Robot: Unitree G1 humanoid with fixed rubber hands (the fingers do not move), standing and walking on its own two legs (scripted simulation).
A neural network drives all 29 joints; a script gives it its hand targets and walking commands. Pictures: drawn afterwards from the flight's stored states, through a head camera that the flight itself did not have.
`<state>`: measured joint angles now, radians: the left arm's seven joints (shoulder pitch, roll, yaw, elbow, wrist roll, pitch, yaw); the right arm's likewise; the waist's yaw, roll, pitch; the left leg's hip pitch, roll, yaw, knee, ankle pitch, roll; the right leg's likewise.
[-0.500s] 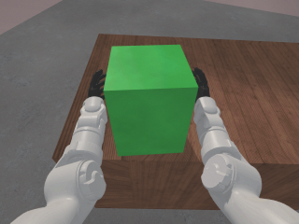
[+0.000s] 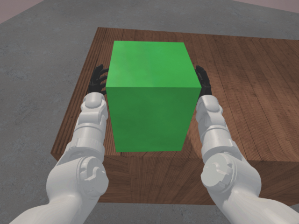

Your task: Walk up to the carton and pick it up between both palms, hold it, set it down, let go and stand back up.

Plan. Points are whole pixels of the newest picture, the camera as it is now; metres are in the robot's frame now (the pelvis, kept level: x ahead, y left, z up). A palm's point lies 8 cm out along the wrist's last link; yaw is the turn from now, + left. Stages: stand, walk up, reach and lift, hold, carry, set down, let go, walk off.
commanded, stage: set down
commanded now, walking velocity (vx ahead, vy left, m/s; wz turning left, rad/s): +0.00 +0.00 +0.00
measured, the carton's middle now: (149, 98) +0.46 +0.02 +0.07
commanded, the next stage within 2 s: none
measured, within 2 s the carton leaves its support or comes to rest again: rests again in 0.74 s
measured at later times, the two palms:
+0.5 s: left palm (96, 95) +0.43 +0.17 +0.10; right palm (202, 96) +0.45 -0.12 +0.11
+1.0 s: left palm (96, 97) +0.43 +0.17 +0.09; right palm (202, 97) +0.44 -0.12 +0.10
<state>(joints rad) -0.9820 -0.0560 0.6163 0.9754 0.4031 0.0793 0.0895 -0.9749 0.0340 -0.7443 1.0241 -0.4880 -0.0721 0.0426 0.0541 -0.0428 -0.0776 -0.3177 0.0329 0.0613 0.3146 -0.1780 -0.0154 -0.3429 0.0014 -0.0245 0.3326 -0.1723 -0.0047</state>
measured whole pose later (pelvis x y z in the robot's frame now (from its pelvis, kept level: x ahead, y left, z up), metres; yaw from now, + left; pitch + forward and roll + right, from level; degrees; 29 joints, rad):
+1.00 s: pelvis +0.00 +0.01 +0.00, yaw +1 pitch +9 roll +0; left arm -0.94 -0.14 0.71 0.83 0.53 0.06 0.05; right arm -0.93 0.11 -0.82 0.87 -0.59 -0.09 0.10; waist 0.03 -0.04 -0.03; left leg -0.29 0.02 0.05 0.30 -0.17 0.00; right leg -0.31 -0.01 -0.03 0.31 -0.17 0.00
